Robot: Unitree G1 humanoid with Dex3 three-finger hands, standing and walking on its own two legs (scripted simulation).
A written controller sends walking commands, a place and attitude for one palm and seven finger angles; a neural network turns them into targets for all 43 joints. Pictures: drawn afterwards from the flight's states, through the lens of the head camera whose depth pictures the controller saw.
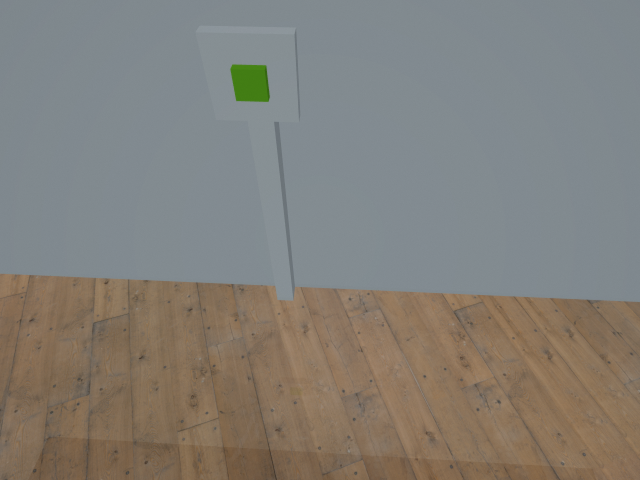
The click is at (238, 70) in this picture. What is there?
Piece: button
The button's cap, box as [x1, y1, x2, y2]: [230, 64, 269, 101]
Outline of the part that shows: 232,64 230,69 236,100 268,101 269,94 265,65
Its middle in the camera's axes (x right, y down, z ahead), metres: -0.14 -0.31 +0.76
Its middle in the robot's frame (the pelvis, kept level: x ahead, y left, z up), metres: +0.78 +0.18 +0.10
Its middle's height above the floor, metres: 0.88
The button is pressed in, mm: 0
